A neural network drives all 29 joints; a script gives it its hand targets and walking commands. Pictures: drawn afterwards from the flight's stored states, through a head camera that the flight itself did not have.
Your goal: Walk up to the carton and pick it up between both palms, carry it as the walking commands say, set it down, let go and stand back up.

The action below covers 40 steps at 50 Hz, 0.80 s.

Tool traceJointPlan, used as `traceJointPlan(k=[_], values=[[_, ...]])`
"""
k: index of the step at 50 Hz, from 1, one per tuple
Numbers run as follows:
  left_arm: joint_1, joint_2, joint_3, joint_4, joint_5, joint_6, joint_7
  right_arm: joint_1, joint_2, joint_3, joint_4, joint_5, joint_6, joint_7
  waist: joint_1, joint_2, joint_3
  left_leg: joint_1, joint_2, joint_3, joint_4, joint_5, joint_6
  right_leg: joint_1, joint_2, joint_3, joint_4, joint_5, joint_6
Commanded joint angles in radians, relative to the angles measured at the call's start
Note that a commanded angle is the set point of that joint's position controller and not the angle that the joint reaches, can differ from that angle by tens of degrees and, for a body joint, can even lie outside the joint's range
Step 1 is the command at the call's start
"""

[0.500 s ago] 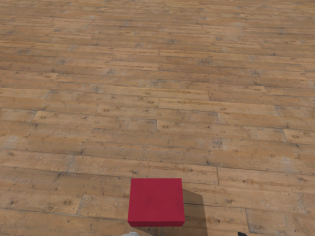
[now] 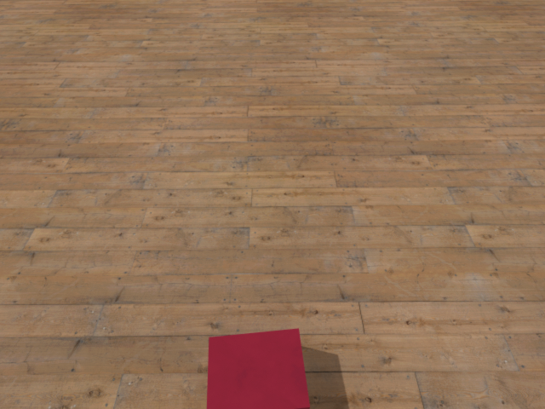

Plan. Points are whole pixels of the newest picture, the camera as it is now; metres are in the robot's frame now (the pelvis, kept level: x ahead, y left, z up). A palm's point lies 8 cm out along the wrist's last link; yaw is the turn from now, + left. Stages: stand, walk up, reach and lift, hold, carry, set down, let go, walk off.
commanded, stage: walk up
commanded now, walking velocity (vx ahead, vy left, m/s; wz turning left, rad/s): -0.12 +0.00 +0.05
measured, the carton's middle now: (257, 376) +0.35 +0.06 -0.68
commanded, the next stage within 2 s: stand in 1.90 s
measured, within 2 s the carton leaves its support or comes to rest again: neither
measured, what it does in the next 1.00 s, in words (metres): steps on the spot: left foot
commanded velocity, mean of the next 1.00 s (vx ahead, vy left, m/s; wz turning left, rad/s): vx -0.02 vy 0.04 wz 0.03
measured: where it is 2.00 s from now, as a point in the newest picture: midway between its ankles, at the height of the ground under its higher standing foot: outside the picture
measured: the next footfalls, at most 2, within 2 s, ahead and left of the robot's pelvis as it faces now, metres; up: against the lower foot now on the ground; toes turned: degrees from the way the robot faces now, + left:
left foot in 0.72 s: -0.01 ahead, +0.14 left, +0.00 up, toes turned -3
right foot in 1.04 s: -0.01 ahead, -0.10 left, +0.00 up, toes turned +3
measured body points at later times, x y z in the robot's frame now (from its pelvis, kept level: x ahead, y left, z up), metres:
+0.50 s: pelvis -0.03 -0.02 +0.02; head -0.01 -0.04 +0.46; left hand -0.01 +0.21 -0.13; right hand +0.03 -0.26 -0.14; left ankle -0.05 +0.10 -0.67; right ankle -0.08 -0.11 -0.73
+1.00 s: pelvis -0.03 +0.04 +0.02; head -0.02 +0.07 +0.46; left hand -0.03 +0.27 -0.15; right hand +0.03 -0.18 -0.13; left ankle -0.04 +0.14 -0.73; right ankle -0.05 -0.09 -0.71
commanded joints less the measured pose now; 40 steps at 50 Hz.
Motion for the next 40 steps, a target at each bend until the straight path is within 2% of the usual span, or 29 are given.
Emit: traceJointPlan(k=[1, 2, 3, 4, 5, 7, 9, 10, 11, 13, 14, 15, 16, 17, 19, 20, 21, 22, 25, 27, 31, 33, 34, 35, 36, 37, 38, 39, 40], values=[[0.030, 0.152, 0.042, -0.063, 0.000, 0.013, -0.003, 0.076, -0.046, 0.006, -0.040, -0.002, -0.007, -0.003, -0.012, -0.140, -0.059, 0.116, 0.056, -0.007, 0.013, 0.311, 0.001, -0.143, -0.158, 0.121, -0.173, 0.248, -0.097], [0.024, 0.145, 0.043, -0.074, 0.001, 0.016, -0.005, 0.084, -0.068, 0.004, -0.040, -0.003, -0.010, -0.005, -0.018, -0.080, -0.069, 0.111, 0.102, -0.043, -0.039, 0.398, 0.024, -0.130, -0.115, 0.098, -0.106, 0.205, -0.072], [0.025, 0.129, 0.042, -0.086, 0.000, 0.019, -0.009, 0.083, -0.105, -0.002, -0.043, -0.003, -0.013, -0.007, -0.021, 0.039, -0.083, 0.081, 0.179, -0.127, -0.124, 0.457, 0.072, -0.103, -0.041, 0.050, 0.024, 0.150, -0.042], [0.028, 0.107, 0.045, -0.098, -0.003, 0.025, -0.011, 0.082, -0.143, -0.012, -0.051, -0.006, -0.015, -0.011, -0.021, 0.198, -0.086, 0.029, 0.296, -0.266, -0.250, 0.496, 0.150, -0.077, 0.062, -0.011, 0.220, 0.002, -0.011], [0.014, 0.113, 0.053, -0.122, -0.007, 0.037, -0.014, 0.073, -0.173, -0.018, -0.070, -0.007, -0.019, -0.013, -0.025, 0.286, -0.067, 0.003, 0.385, -0.396, -0.338, 0.559, 0.215, -0.125, 0.089, 0.040, 0.399, -0.249, 0.002], [0.008, 0.118, 0.054, -0.137, -0.002, 0.042, -0.022, 0.019, -0.176, -0.015, -0.082, -0.004, -0.027, -0.014, 0.003, 0.237, -0.068, -0.038, 0.351, -0.338, -0.338, 0.486, 0.222, -0.119, 0.063, 0.108, 0.500, -0.246, 0.001], [0.045, 0.091, 0.037, -0.125, -0.002, 0.030, -0.030, -0.063, -0.137, -0.008, -0.116, -0.006, -0.019, -0.017, 0.029, 0.211, -0.101, -0.030, 0.276, -0.231, -0.308, 0.278, 0.183, -0.087, 0.037, 0.100, 0.355, -0.202, -0.014], [0.083, 0.043, 0.013, -0.086, 0.003, 0.019, -0.035, -0.034, -0.087, -0.007, -0.106, -0.013, -0.022, -0.011, 0.027, 0.174, -0.182, 0.035, 0.205, -0.195, -0.351, -0.040, 0.143, -0.035, 0.014, 0.086, 0.169, -0.110, -0.030], [0.084, 0.043, 0.009, -0.076, 0.008, 0.011, -0.036, -0.043, -0.086, -0.007, -0.094, -0.009, -0.018, -0.011, 0.040, 0.165, -0.180, 0.056, 0.184, -0.182, -0.342, -0.108, 0.117, 0.002, 0.037, 0.044, 0.028, -0.027, -0.027], [0.167, 0.067, 0.016, -0.053, 0.000, -0.004, -0.030, 0.009, -0.085, -0.004, -0.067, 0.001, -0.012, -0.005, 0.077, 0.104, -0.200, 0.049, 0.154, -0.172, -0.258, 0.006, 0.079, 0.188, 0.044, 0.029, -0.266, 0.127, -0.034], [0.179, 0.120, 0.032, -0.047, 0.003, -0.015, -0.025, 0.059, -0.040, 0.005, -0.060, 0.013, -0.018, -0.002, 0.098, -0.081, -0.178, -0.037, 0.081, -0.103, -0.109, 0.040, 0.041, 0.240, -0.098, 0.202, -0.358, 0.136, -0.063], [0.118, 0.190, 0.039, -0.064, 0.012, -0.021, -0.024, 0.067, -0.016, 0.027, -0.075, 0.016, -0.019, 0.004, 0.089, -0.292, -0.096, -0.127, -0.005, -0.049, -0.036, -0.122, 0.003, 0.159, -0.235, 0.382, -0.426, 0.202, -0.102], [0.073, 0.200, 0.031, -0.064, 0.012, -0.022, -0.024, 0.045, -0.025, 0.030, -0.076, 0.020, -0.010, 0.008, 0.073, -0.310, -0.021, -0.110, -0.001, -0.085, 0.022, -0.192, -0.001, 0.048, -0.269, 0.433, -0.502, 0.203, -0.136], [0.030, 0.171, 0.014, -0.052, 0.010, -0.023, -0.022, -0.002, -0.044, 0.015, -0.087, 0.021, -0.006, 0.011, 0.048, -0.288, 0.043, -0.036, -0.002, -0.139, 0.056, -0.148, -0.004, -0.064, -0.243, 0.394, -0.505, 0.259, -0.168], [-0.033, 0.139, 0.011, -0.071, 0.004, -0.032, -0.013, 0.040, -0.050, 0.018, -0.044, 0.013, -0.009, 0.014, 0.004, -0.193, 0.055, 0.033, -0.008, -0.095, 0.016, -0.031, -0.005, -0.065, -0.165, 0.238, -0.432, 0.352, -0.134], [-0.025, 0.174, 0.020, -0.068, 0.006, -0.036, 0.001, 0.054, -0.079, 0.008, -0.037, -0.003, -0.015, 0.014, 0.017, -0.187, 0.043, -0.021, -0.020, -0.075, 0.039, -0.018, -0.020, -0.004, -0.182, 0.192, -0.365, 0.491, -0.118], [0.081, 0.242, 0.045, -0.069, 0.010, -0.039, 0.017, 0.006, -0.120, -0.030, -0.070, -0.010, 0.011, 0.018, 0.066, -0.126, 0.053, -0.222, -0.041, -0.086, 0.264, -0.130, -0.056, 0.137, -0.349, 0.318, -0.321, 0.712, -0.185], [0.136, 0.243, 0.050, -0.051, 0.002, -0.042, 0.025, -0.004, -0.108, -0.028, -0.083, -0.010, 0.020, 0.013, 0.075, -0.124, 0.022, -0.261, -0.020, -0.138, 0.378, -0.171, -0.058, 0.162, -0.382, 0.346, -0.296, 0.811, -0.213], [0.158, 0.178, 0.038, -0.028, -0.004, -0.046, 0.033, -0.055, -0.052, -0.009, -0.100, -0.011, 0.017, 0.009, 0.080, -0.097, -0.016, -0.278, -0.011, -0.169, 0.398, -0.161, -0.061, 0.208, -0.313, 0.279, -0.253, 0.872, -0.190], [0.164, 0.166, 0.043, -0.019, -0.001, -0.049, 0.030, -0.047, -0.025, 0.004, -0.094, -0.009, 0.017, 0.010, 0.081, -0.165, -0.040, -0.245, -0.029, -0.150, 0.311, -0.142, -0.064, 0.212, -0.273, 0.234, -0.243, 0.904, -0.176], [0.169, 0.188, 0.052, -0.006, 0.004, -0.040, 0.017, -0.047, -0.014, 0.017, -0.084, -0.003, 0.001, 0.014, 0.079, -0.252, -0.105, -0.092, -0.056, -0.094, 0.031, -0.124, -0.053, 0.204, -0.233, 0.199, -0.196, 0.828, -0.157], [0.122, 0.194, 0.051, -0.009, 0.003, -0.033, 0.007, -0.004, -0.015, 0.025, -0.067, 0.000, -0.016, 0.012, 0.041, -0.254, -0.124, 0.041, -0.077, -0.047, -0.148, -0.036, -0.039, 0.137, -0.199, 0.164, -0.165, 0.744, -0.131], [0.101, 0.183, 0.047, -0.008, 0.001, -0.031, -0.002, 0.039, -0.020, 0.029, -0.043, 0.000, -0.030, 0.006, 0.013, -0.225, -0.139, 0.158, -0.067, -0.017, -0.291, 0.117, -0.022, 0.088, -0.142, 0.110, -0.126, 0.633, -0.100], [0.128, 0.128, 0.025, 0.009, -0.005, -0.035, -0.009, 0.074, -0.067, 0.020, -0.021, 0.001, -0.051, -0.002, 0.005, -0.118, -0.193, 0.301, 0.022, -0.080, -0.289, 0.362, -0.002, 0.023, -0.058, 0.048, -0.078, 0.447, -0.061], [0.170, 0.060, -0.008, 0.013, -0.010, -0.034, -0.009, 0.119, -0.147, 0.003, -0.018, -0.003, -0.065, -0.008, -0.004, 0.121, -0.239, 0.440, 0.240, -0.319, -0.260, 0.763, 0.060, -0.164, 0.023, 0.030, 0.052, -0.064, -0.020], [0.188, 0.044, -0.013, 0.016, -0.013, -0.018, -0.008, 0.163, -0.170, -0.002, -0.014, 0.001, -0.066, -0.009, 0.000, 0.166, -0.241, 0.433, 0.352, -0.408, -0.278, 0.862, 0.113, -0.195, 0.017, 0.085, 0.112, -0.229, -0.010], [0.160, 0.076, -0.001, 0.025, -0.016, -0.006, -0.012, 0.116, -0.147, 0.003, -0.011, 0.003, -0.063, -0.011, 0.000, 0.125, -0.190, 0.342, 0.352, -0.371, -0.327, 0.762, 0.164, -0.160, 0.009, 0.116, 0.163, -0.206, 0.003], [0.135, 0.092, 0.003, 0.029, -0.014, -0.002, -0.016, 0.051, -0.139, 0.009, -0.017, 0.003, -0.063, -0.011, 0.008, 0.149, -0.122, 0.256, 0.337, -0.360, -0.363, 0.638, 0.178, -0.156, 0.011, 0.112, 0.192, -0.166, 0.008], [0.129, 0.074, -0.002, 0.036, -0.016, 0.003, -0.023, 0.004, -0.098, 0.023, -0.015, 0.008, -0.063, -0.011, 0.029, 0.138, -0.079, 0.190, 0.277, -0.299, -0.372, 0.577, 0.152, -0.116, -0.003, 0.138, 0.151, -0.114, -0.005]])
